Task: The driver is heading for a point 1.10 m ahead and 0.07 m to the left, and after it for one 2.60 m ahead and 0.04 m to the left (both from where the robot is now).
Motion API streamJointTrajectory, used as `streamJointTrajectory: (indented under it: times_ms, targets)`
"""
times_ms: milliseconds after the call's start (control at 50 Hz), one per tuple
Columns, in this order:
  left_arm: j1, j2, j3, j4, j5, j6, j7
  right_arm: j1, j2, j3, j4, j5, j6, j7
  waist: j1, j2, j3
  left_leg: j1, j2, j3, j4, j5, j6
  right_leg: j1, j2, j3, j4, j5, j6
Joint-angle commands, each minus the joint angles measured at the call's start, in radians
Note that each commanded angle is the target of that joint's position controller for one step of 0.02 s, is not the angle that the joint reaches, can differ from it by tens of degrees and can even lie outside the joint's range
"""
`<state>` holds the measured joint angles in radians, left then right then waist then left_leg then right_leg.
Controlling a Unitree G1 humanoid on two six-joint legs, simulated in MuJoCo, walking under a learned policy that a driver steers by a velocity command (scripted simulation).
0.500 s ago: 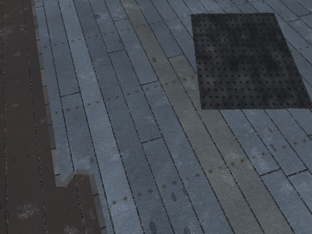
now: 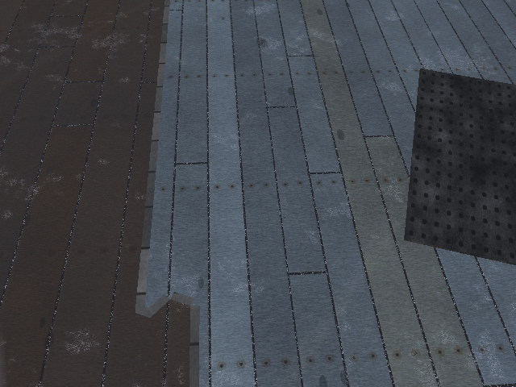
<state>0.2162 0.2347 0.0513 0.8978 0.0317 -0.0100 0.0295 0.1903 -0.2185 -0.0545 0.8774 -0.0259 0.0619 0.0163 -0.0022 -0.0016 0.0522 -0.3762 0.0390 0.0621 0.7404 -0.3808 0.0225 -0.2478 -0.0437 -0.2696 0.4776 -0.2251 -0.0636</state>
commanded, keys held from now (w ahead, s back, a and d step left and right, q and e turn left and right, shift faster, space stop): q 0.20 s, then no key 0.48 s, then w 0.02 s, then no key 0.30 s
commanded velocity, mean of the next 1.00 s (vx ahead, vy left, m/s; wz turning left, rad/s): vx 0.02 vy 0.00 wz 0.23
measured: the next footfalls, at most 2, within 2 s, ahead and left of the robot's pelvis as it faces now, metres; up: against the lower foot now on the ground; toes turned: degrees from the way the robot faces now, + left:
left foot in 0.06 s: +0.05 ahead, +0.11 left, +0.00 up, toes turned +8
right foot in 0.52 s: +0.07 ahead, -0.09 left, +0.00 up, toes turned +12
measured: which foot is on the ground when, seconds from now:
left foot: up 0.00-0.04, down 0.06-1.00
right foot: down 0.00-0.06, up 0.08-0.50, down 0.52-1.00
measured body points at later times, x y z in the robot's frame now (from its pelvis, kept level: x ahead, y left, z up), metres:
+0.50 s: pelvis +0.01 +0.01 +0.00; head +0.03 +0.01 +0.45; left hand +0.05 +0.29 -0.12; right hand +0.16 -0.23 -0.13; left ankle +0.01 +0.10 -0.74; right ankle +0.02 -0.10 -0.73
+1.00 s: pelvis +0.02 -0.01 +0.01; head +0.03 -0.01 +0.46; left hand +0.02 +0.25 -0.13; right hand +0.10 -0.25 -0.14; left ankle +0.01 +0.11 -0.74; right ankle +0.03 -0.10 -0.74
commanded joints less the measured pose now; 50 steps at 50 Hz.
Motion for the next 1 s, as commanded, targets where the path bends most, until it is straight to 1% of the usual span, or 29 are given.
streamJointTrajectory:
  times_ms: [20, 40, 60, 80, 100, 120, 140, 160, 180, 200, 240, 320, 380, 440, 480, 500, 520, 540, 560, 580, 620, 640, 660, 680, 700, 720, 760, 820, 1000]
  targets:
    - [0.031, 0.174, 0.047, -0.038, -0.002, 0.015, 0.005, 0.030, -0.068, -0.016, -0.075, 0.006, -0.020, 0.002, -0.003, -0.096, -0.087, 0.078, -0.022, 0.028, -0.159, 0.024, 0.028, 0.072, -0.297, 0.187, -0.066, 0.200, -0.106]
    - [0.046, 0.173, 0.051, -0.032, 0.002, 0.022, 0.004, 0.057, -0.082, -0.019, -0.072, 0.005, -0.033, 0.000, -0.017, -0.048, -0.091, 0.155, -0.023, -0.006, -0.284, 0.127, 0.043, 0.030, -0.274, 0.154, 0.009, 0.135, -0.047]
    - [0.081, 0.131, 0.045, -0.038, 0.005, 0.030, -0.003, 0.078, -0.165, -0.038, -0.073, -0.007, -0.047, -0.010, -0.008, 0.153, -0.082, 0.214, 0.115, -0.227, -0.446, 0.236, 0.079, -0.069, -0.177, 0.069, 0.221, -0.019, 0.029]
    - [0.006, 0.067, 0.026, -0.114, -0.015, 0.037, 0.005, 0.096, -0.296, -0.071, -0.089, 0.007, -0.051, -0.018, -0.031, 0.362, -0.026, 0.234, 0.355, -0.589, -0.500, 0.523, 0.233, -0.334, 0.040, 0.061, 0.382, -0.406, 0.099]
    - [-0.054, 0.106, 0.030, -0.116, -0.007, 0.051, 0.012, 0.177, -0.266, -0.074, -0.058, 0.007, -0.049, -0.026, -0.073, 0.196, -0.037, 0.243, 0.343, -0.525, -0.456, 0.609, 0.301, -0.342, 0.019, 0.213, 0.550, -0.415, 0.100]
    - [-0.031, 0.096, 0.030, -0.109, -0.018, 0.054, 0.007, 0.137, -0.223, -0.063, -0.062, 0.013, -0.046, -0.034, -0.033, 0.143, -0.043, 0.237, 0.280, -0.433, -0.436, 0.594, 0.289, -0.348, 0.010, 0.251, 0.594, -0.338, 0.100]
    - [-0.027, 0.090, 0.029, -0.104, -0.026, 0.046, 0.002, 0.070, -0.199, -0.055, -0.075, 0.014, -0.038, -0.038, -0.001, 0.121, -0.024, 0.220, 0.217, -0.371, -0.440, 0.548, 0.248, -0.344, 0.001, 0.282, 0.581, -0.253, 0.096]
    - [-0.029, 0.113, 0.036, -0.101, -0.014, 0.039, 0.000, 0.006, -0.185, -0.051, -0.098, 0.018, -0.033, -0.041, 0.014, 0.128, -0.036, 0.246, 0.172, -0.332, -0.432, 0.563, 0.219, -0.354, 0.001, 0.289, 0.571, -0.198, 0.092]
    - [-0.012, 0.124, 0.039, -0.092, 0.000, 0.036, -0.005, -0.018, -0.163, -0.045, -0.113, 0.020, -0.032, -0.038, 0.017, 0.124, -0.073, 0.268, 0.150, -0.307, -0.415, 0.654, 0.217, -0.336, 0.014, 0.281, 0.592, -0.169, 0.095]
    - [-0.006, 0.123, 0.040, -0.092, 0.002, 0.038, -0.009, -0.004, -0.163, -0.044, -0.116, 0.023, -0.033, -0.033, 0.015, 0.098, -0.105, 0.285, 0.147, -0.303, -0.403, 0.706, 0.221, -0.324, 0.024, 0.281, 0.608, -0.160, 0.099]
    - [0.004, 0.105, 0.035, -0.091, -0.009, 0.044, -0.010, 0.021, -0.170, -0.045, -0.112, 0.023, -0.041, -0.029, 0.010, 0.070, -0.129, 0.313, 0.147, -0.295, -0.400, 0.707, 0.223, -0.311, 0.022, 0.280, 0.573, -0.152, 0.109]
    - [-0.028, 0.093, 0.025, -0.103, -0.014, 0.059, -0.002, 0.056, -0.173, -0.039, -0.095, 0.009, -0.044, -0.033, -0.022, 0.113, -0.103, 0.304, 0.152, -0.324, -0.421, 0.581, 0.224, -0.261, 0.019, 0.280, 0.428, -0.168, 0.109]
    - [-0.035, 0.090, 0.020, -0.106, -0.020, 0.058, 0.002, 0.044, -0.183, -0.035, -0.088, 0.001, -0.040, -0.031, -0.031, 0.120, -0.091, 0.257, 0.152, -0.338, -0.419, 0.529, 0.220, -0.170, 0.030, 0.274, 0.322, -0.185, 0.091]
    - [-0.010, 0.090, 0.017, -0.096, -0.028, 0.051, 0.009, 0.015, -0.185, -0.029, -0.079, -0.002, -0.037, -0.028, -0.023, 0.124, -0.086, 0.214, 0.151, -0.359, -0.402, 0.533, 0.207, -0.064, 0.048, 0.264, 0.202, -0.193, 0.070]
    - [0.043, 0.072, 0.011, -0.074, -0.028, 0.042, 0.013, -0.020, -0.175, -0.020, -0.071, 0.007, -0.034, -0.032, 0.016, 0.102, -0.082, 0.178, 0.130, -0.358, -0.366, 0.514, 0.170, 0.053, 0.058, 0.250, -0.001, -0.083, 0.052]
    - [0.066, 0.068, 0.007, -0.064, -0.021, 0.032, 0.015, -0.023, -0.161, -0.013, -0.066, 0.013, -0.034, -0.034, 0.033, 0.071, -0.078, 0.126, 0.109, -0.352, -0.348, 0.447, 0.125, 0.148, 0.036, 0.277, -0.156, 0.050, 0.042]
    - [0.064, 0.115, 0.010, -0.067, 0.000, 0.017, 0.020, 0.002, -0.113, 0.002, -0.069, 0.016, -0.040, -0.033, 0.007, -0.036, -0.092, 0.073, 0.051, -0.310, -0.287, 0.322, 0.069, 0.212, -0.103, 0.433, -0.244, 0.069, 0.019]
    - [-0.022, 0.184, 0.014, -0.093, -0.002, 0.009, 0.015, 0.046, -0.077, 0.010, -0.060, 0.030, -0.040, -0.032, -0.054, -0.152, -0.071, 0.049, -0.086, -0.200, -0.270, 0.108, 0.032, 0.150, -0.247, 0.587, -0.265, 0.226, -0.052]
    - [-0.059, 0.154, 0.007, -0.090, -0.009, 0.006, 0.004, 0.038, -0.116, 0.004, -0.036, 0.015, -0.031, -0.036, -0.035, -0.178, -0.067, 0.184, -0.074, -0.159, -0.230, -0.002, 0.022, 0.015, -0.278, 0.571, -0.234, 0.246, -0.114]
    - [-0.091, 0.109, -0.008, -0.090, -0.009, 0.001, -0.004, 0.033, -0.118, 0.004, -0.021, 0.014, -0.028, -0.033, -0.050, -0.152, -0.050, 0.225, -0.066, -0.164, -0.262, 0.063, 0.023, -0.003, -0.222, 0.520, -0.231, 0.214, -0.098]
    - [-0.065, 0.115, -0.010, -0.065, -0.013, 0.001, -0.001, -0.011, -0.117, 0.006, -0.007, 0.009, -0.035, -0.028, -0.028, -0.156, -0.031, 0.248, -0.052, -0.179, -0.354, 0.234, 0.017, 0.016, -0.125, 0.445, -0.221, 0.103, -0.025]
    - [-0.045, 0.120, -0.010, -0.056, -0.018, -0.001, 0.002, -0.011, -0.128, 0.006, 0.000, 0.004, -0.040, -0.026, -0.020, -0.153, -0.041, 0.259, -0.032, -0.191, -0.374, 0.280, 0.011, 0.028, -0.112, 0.437, -0.217, 0.100, -0.011]
    - [-0.031, 0.124, -0.009, -0.047, -0.021, -0.001, 0.002, 0.001, -0.127, 0.009, 0.016, 0.005, -0.045, -0.026, -0.015, -0.133, -0.049, 0.264, -0.015, -0.197, -0.383, 0.292, 0.005, 0.035, -0.100, 0.430, -0.219, 0.072, -0.006]
    - [-0.022, 0.116, -0.010, -0.039, -0.025, 0.001, 0.001, 0.019, -0.130, 0.009, 0.040, 0.011, -0.048, -0.027, -0.011, -0.083, -0.039, 0.237, -0.012, -0.200, -0.384, 0.283, 0.003, 0.054, -0.086, 0.420, -0.228, 0.029, -0.003]
    - [-0.007, 0.108, -0.012, -0.023, -0.023, 0.003, 0.000, 0.036, -0.109, 0.015, 0.065, 0.013, -0.049, -0.028, -0.007, -0.064, -0.047, 0.235, -0.020, -0.193, -0.395, 0.215, 0.004, 0.070, -0.078, 0.418, -0.246, -0.112, -0.004]
    - [-0.014, 0.101, -0.014, -0.014, -0.021, 0.007, 0.001, 0.024, -0.102, 0.017, 0.075, 0.011, -0.050, -0.031, -0.007, -0.046, 0.004, 0.211, -0.019, -0.196, -0.404, 0.215, 0.003, 0.047, -0.075, 0.421, -0.252, -0.151, -0.002]
    - [-0.016, 0.103, -0.014, 0.003, -0.019, 0.006, 0.001, 0.022, -0.098, 0.021, 0.099, 0.009, -0.053, -0.035, -0.006, -0.022, 0.023, 0.199, -0.007, -0.210, -0.426, 0.251, 0.004, 0.054, -0.069, 0.412, -0.241, -0.097, -0.002]
    - [0.003, 0.096, -0.016, 0.034, -0.021, -0.003, -0.001, 0.034, -0.104, 0.022, 0.137, 0.014, -0.064, -0.041, 0.002, 0.013, -0.008, 0.205, 0.009, -0.222, -0.443, 0.297, 0.006, 0.112, -0.056, 0.386, -0.202, 0.038, -0.002]
    - [0.028, 0.075, -0.029, 0.115, -0.022, -0.003, 0.003, 0.057, -0.094, 0.032, 0.214, 0.017, -0.063, -0.051, 0.001, 0.008, -0.015, 0.230, 0.023, -0.219, -0.440, 0.327, 0.013, 0.122, -0.048, 0.371, -0.186, 0.110, 0.001]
